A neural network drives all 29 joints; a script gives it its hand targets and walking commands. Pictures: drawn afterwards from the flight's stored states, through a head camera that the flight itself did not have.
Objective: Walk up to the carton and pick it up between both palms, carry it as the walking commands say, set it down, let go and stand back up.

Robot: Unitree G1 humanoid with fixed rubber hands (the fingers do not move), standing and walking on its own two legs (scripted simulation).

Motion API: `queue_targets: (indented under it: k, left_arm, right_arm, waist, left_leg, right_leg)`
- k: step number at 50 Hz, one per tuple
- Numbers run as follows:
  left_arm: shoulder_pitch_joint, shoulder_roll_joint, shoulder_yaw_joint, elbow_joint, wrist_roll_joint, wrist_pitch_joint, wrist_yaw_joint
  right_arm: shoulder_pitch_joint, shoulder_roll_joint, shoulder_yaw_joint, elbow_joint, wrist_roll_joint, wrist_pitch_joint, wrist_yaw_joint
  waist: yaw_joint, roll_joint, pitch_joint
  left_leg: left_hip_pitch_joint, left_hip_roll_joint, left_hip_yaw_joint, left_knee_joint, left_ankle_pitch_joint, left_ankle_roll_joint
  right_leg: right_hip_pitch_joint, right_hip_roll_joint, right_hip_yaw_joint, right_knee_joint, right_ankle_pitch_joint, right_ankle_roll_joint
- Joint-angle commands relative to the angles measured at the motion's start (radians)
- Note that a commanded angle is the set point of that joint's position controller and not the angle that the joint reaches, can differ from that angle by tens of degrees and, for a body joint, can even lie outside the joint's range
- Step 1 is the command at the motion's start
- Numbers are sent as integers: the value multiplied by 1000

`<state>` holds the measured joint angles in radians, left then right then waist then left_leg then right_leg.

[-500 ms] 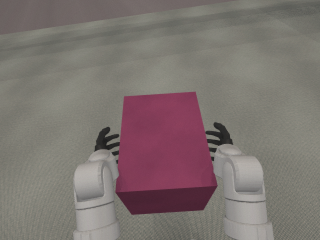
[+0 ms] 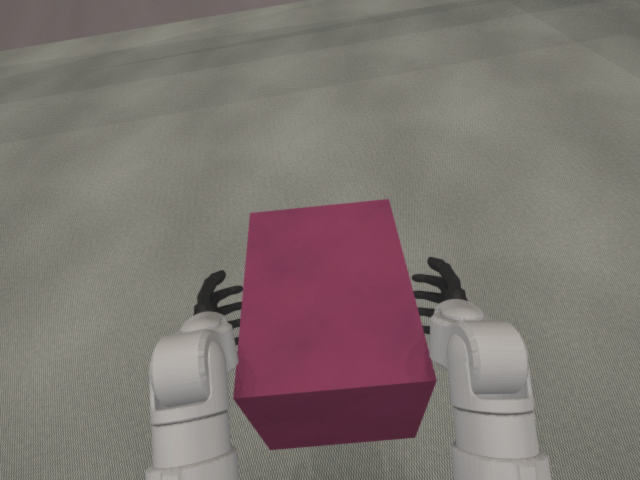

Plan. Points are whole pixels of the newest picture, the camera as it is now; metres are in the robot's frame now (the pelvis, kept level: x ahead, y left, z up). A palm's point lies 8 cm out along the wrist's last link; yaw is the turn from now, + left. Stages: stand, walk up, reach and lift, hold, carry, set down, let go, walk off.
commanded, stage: carry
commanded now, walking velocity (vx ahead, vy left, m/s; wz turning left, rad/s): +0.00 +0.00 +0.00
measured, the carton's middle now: (330, 322) +0.34 -0.02 +0.00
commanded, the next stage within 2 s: none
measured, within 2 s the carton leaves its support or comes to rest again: neither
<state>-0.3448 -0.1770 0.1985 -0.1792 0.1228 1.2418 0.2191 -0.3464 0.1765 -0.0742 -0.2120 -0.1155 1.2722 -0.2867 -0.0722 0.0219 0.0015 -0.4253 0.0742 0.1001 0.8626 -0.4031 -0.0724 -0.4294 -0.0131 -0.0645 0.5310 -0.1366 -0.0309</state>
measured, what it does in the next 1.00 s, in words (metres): walks backwards: left foot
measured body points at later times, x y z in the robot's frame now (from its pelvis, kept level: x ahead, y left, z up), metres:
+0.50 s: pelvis -0.06 +0.05 -0.01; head -0.07 +0.06 +0.44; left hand +0.24 +0.21 +0.09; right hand +0.25 -0.07 +0.10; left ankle -0.03 +0.17 -0.73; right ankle +0.05 -0.07 -0.73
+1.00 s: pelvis -0.10 +0.04 -0.01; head -0.08 +0.05 +0.44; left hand +0.22 +0.14 +0.07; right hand +0.18 -0.14 +0.08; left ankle -0.03 +0.17 -0.73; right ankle -0.09 -0.07 -0.66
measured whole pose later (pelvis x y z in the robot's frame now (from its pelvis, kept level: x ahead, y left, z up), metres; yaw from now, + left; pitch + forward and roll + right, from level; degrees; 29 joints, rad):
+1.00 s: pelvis -0.10 +0.04 -0.01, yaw -10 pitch -1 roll +0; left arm -0.35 -0.18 0.16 -0.26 0.11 1.29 0.26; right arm -0.34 0.18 -0.09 -0.23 -0.13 1.26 -0.25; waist 0.03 -0.02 0.05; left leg -0.35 0.15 0.18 0.63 -0.25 -0.02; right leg -0.58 0.02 -0.02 1.15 -0.38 0.03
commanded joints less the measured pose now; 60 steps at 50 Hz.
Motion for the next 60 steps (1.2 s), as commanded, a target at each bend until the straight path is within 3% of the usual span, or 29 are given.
queue_targets:
  k: [1, 4, 6, 8, 10, 12, 15, 17, 19, 24, 27, 33, 37, 38, 39, 40, 41, 42, 44, 45, 46, 48, 51, 54, 55, 56, 57, 58, 60]
  left_arm:
    - [-475, -1007, -612, -238, -389, -57, -230]
    - [-466, -1041, -641, -219, -398, -44, -230]
    - [-464, -1012, -636, -202, -389, -38, -233]
    - [-511, -1044, -675, -226, -405, -39, -231]
    - [-541, -1056, -719, -253, -419, -46, -229]
    - [-576, -1055, -735, -231, -425, -23, -228]
    - [-574, -1032, -716, -182, -425, -4, -237]
    - [-578, -1008, -722, -140, -452, 4, -248]
    - [-590, -1025, -735, -109, -463, 4, -257]
    - [-566, -1048, -738, -191, -477, -8, -248]
    - [-587, -1033, -727, -219, -462, -2, -236]
    - [-597, -1030, -721, -228, -442, 1, -231]
    - [-539, -1039, -681, -174, -418, 4, -242]
    - [-503, -1041, -677, -156, -398, 8, -241]
    - [-534, -1025, -688, -189, -407, 4, -242]
    - [-629, -1044, -725, -244, -427, -2, -241]
    - [-639, -1032, -714, -278, -441, -9, -246]
    - [-638, -1043, -722, -303, -432, -15, -238]
    - [-613, -1049, -720, -347, -433, -31, -237]
    - [-646, -1050, -726, -350, -439, -27, -235]
    - [-669, -1033, -727, -338, -427, -22, -232]
    - [-656, -1055, -736, -328, -465, -10, -229]
    - [-571, -1060, -748, -279, -465, 5, -227]
    - [-559, -1019, -757, -281, -494, 2, -239]
    - [-540, -1043, -756, -278, -502, 2, -241]
    - [-509, -1061, -750, -291, -506, -13, -245]
    - [-525, -1046, -733, -301, -506, -20, -245]
    - [-525, -1051, -747, -298, -509, -26, -254]
    - [-660, -1019, -758, -435, -536, -50, -260]
  right_arm:
    - [-548, 1081, 625, -274, 462, -64, 265]
    - [-545, 1070, 609, -307, 459, -61, 270]
    - [-525, 1058, 604, -264, 440, -49, 272]
    - [-535, 1067, 576, -253, 439, -60, 281]
    - [-537, 1047, 558, -272, 434, -69, 293]
    - [-502, 1041, 526, -200, 410, -57, 295]
    - [-464, 1025, 504, -119, 367, -38, 288]
    - [-433, 980, 461, -130, 316, -44, 270]
    - [-436, 977, 449, -120, 292, -51, 261]
    - [-443, 1028, 476, -168, 341, -58, 269]
    - [-486, 1035, 505, -199, 375, -51, 278]
    - [-517, 1039, 496, -194, 381, -57, 285]
    - [-628, 1056, 542, -280, 402, -63, 285]
    - [-623, 1049, 545, -273, 397, -55, 281]
    - [-539, 1077, 540, -198, 391, -46, 284]
    - [-543, 1109, 519, -174, 388, -54, 286]
    - [-540, 1111, 529, -218, 396, -54, 284]
    - [-537, 1127, 537, -205, 414, -58, 288]
    - [-544, 1140, 545, -247, 439, -80, 298]
    - [-583, 1108, 534, -301, 442, -85, 298]
    - [-606, 1095, 544, -300, 440, -82, 300]
    - [-531, 1097, 513, -272, 406, -71, 283]
    - [-501, 1062, 484, -238, 368, -70, 270]
    - [-421, 1009, 449, -248, 304, -89, 235]
    - [-438, 1024, 449, -253, 318, -93, 230]
    - [-463, 1016, 478, -291, 337, -103, 231]
    - [-431, 1049, 500, -276, 337, -101, 229]
    - [-414, 1066, 528, -299, 346, -101, 235]
    - [-586, 1105, 550, -328, 384, -118, 235]
  waist:
    - [81, -240, -609]
    - [78, -168, -609]
    - [71, -187, -591]
    - [66, -34, -584]
    - [77, 141, -522]
    - [80, 226, -462]
    - [97, 73, -417]
    - [70, -117, -452]
    - [66, -98, -454]
    - [59, 48, -447]
    - [69, 59, -418]
    - [78, 46, -392]
    - [78, -296, -295]
    - [82, -310, -276]
    - [71, -343, -308]
    - [68, -234, -300]
    - [61, -307, -335]
    - [59, -231, -370]
    - [68, 241, -485]
    - [71, 313, -479]
    - [74, 237, -391]
    - [95, 118, -353]
    - [117, 228, -403]
    - [108, 276, -458]
    - [117, 270, -493]
    - [129, 146, -467]
    - [80, -231, -430]
    - [74, -462, -457]
    - [69, -284, -447]
  left_leg:
    - [66, -27, -57, -200, -49, 71]
    - [218, -34, -21, -433, 37, 93]
    - [319, -4, -36, -460, 54, 119]
    - [258, 88, -137, -570, -143, 134]
    - [117, 193, -233, -581, -226, 123]
    - [-45, 201, -214, -602, -275, 127]
    - [-120, 127, -116, -474, -293, 107]
    - [27, 51, -68, -300, -14, 85]
    - [102, 15, -80, -301, -12, 109]
    - [221, 177, -142, -346, 302, 91]
    - [253, 233, -117, -288, 531, 105]
    - [209, 239, -78, -222, 325, 128]
    - [129, 11, 8, -86, -215, 59]
    - [212, -61, 28, -77, -194, 51]
    - [282, -69, -9, -132, -167, 59]
    - [349, -63, 10, -204, -90, 70]
    - [426, -57, 20, -313, -66, 88]
    - [512, -30, 53, -422, -7, 103]
    - [406, 352, -207, -478, 174, 235]
    - [334, 509, -203, -512, 320, 301]
    - [224, 546, -159, -580, 204, 309]
    - [233, 449, -16, -450, 418, 228]
    - [427, 338, 126, -268, 909, 140]
    - [386, 359, 114, -164, 892, 135]
    - [344, 358, 118, -83, 789, 119]
    - [230, 292, 123, 31, 509, 63]
    - [-61, 138, 137, 124, -185, -5]
    - [-270, 11, 43, 274, -463, -51]
    - [-217, -49, -106, 387, -338, -27]
  right_leg:
    - [409, -259, 244, -297, -159, 71]
    - [354, -215, 180, -285, -180, 53]
    - [245, -178, 145, -353, -228, 137]
    - [230, -104, 28, -269, -172, 195]
    - [225, -69, -40, -51, -84, 114]
    - [226, -43, -78, 134, -115, 83]
    - [303, -64, -18, 54, -128, 64]
    - [233, -182, 149, -186, -100, 38]
    - [126, -226, 188, -244, -299, 32]
    - [31, -127, 32, -5, 188, 80]
    - [-34, -99, 13, 107, 129, 80]
    - [-65, -81, 97, 122, 96, 64]
    - [-131, -202, 440, -244, -2, 28]
    - [-204, -221, 491, -354, -143, 44]
    - [-204, -209, 475, -408, -225, 68]
    - [-221, -177, 402, -412, -159, 97]
    - [-196, -118, 316, -393, -41, 158]
    - [-195, -37, 199, -341, -22, 215]
    - [-111, 75, 40, 280, -293, 168]
    - [-189, 51, 31, 601, -423, 131]
    - [-270, 11, 38, 791, -418, 111]
    - [-277, -54, 69, 862, -328, 89]
    - [-220, -58, 26, 590, -331, 91]
    - [-80, -65, 32, 300, -283, 52]
    - [7, -71, 57, 153, -218, 37]
    - [70, -66, 198, -52, -40, 13]
    - [239, -237, 474, -39, 877, -27]
    - [362, -322, 683, 22, 1255, -84]
    - [252, -253, 654, -17, 1037, -60]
